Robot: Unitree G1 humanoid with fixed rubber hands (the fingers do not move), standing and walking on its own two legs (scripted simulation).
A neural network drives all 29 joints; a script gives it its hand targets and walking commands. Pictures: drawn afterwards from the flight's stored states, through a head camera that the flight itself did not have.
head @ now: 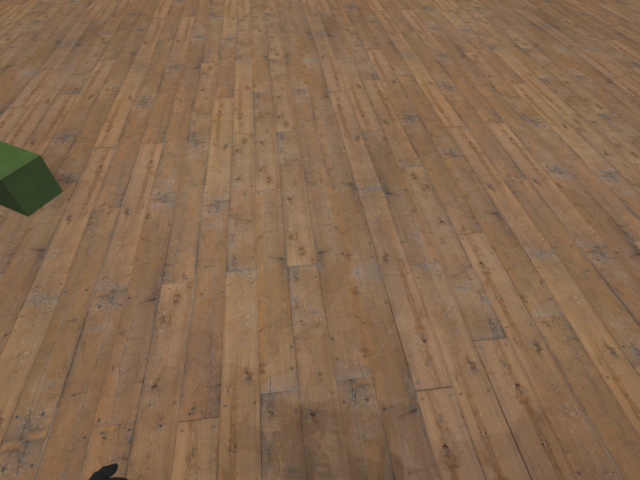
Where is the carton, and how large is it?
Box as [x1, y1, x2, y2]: [0, 141, 62, 216]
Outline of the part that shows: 0,141 0,204 28,216 62,191 40,155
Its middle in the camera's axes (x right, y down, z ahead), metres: -1.40 -0.30 +1.78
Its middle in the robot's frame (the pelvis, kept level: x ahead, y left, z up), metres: +1.49 +1.40 -0.67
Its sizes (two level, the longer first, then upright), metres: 0.274 0.192 0.211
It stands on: the floor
